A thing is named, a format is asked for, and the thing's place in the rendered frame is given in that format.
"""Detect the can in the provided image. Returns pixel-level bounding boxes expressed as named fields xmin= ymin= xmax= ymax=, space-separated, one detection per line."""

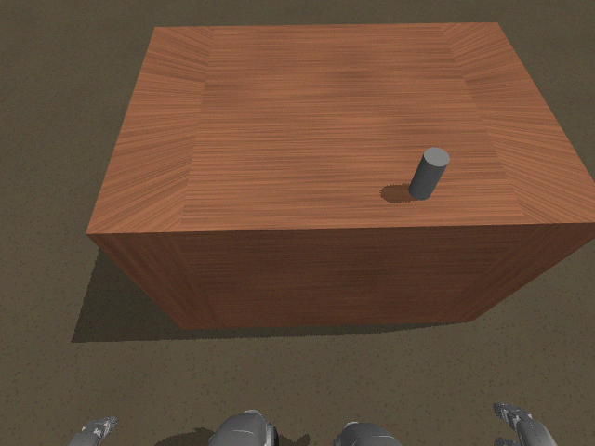
xmin=408 ymin=148 xmax=450 ymax=201

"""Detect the left robot hand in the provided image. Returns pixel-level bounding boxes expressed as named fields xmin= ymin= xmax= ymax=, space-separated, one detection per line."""
xmin=66 ymin=416 xmax=117 ymax=446

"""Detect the right robot hand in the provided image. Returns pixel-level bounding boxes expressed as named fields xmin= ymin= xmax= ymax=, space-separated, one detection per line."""
xmin=493 ymin=402 xmax=557 ymax=446

